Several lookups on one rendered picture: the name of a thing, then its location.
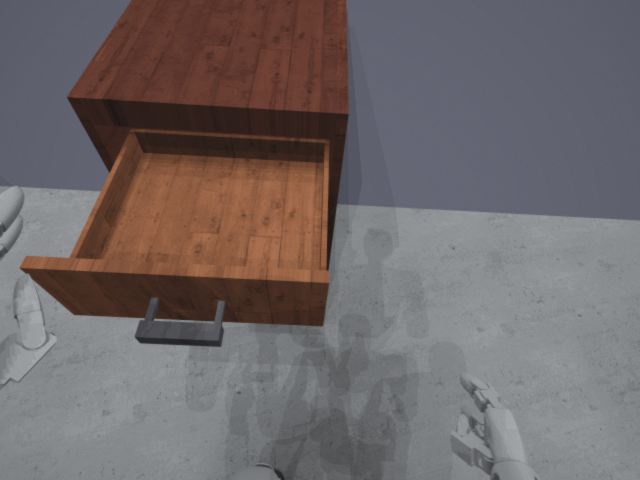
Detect robot left hand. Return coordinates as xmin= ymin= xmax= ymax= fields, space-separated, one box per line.
xmin=0 ymin=186 xmax=57 ymax=390

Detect cabinet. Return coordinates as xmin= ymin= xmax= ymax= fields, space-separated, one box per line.
xmin=67 ymin=0 xmax=349 ymax=271

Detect handle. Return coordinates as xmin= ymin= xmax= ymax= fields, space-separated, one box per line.
xmin=135 ymin=297 xmax=226 ymax=347

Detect drawer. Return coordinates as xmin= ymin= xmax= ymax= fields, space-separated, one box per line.
xmin=19 ymin=129 xmax=329 ymax=326

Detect robot right hand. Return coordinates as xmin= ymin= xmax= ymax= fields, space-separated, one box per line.
xmin=451 ymin=372 xmax=529 ymax=475

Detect robot left shin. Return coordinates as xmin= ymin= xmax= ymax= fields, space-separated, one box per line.
xmin=254 ymin=463 xmax=278 ymax=477

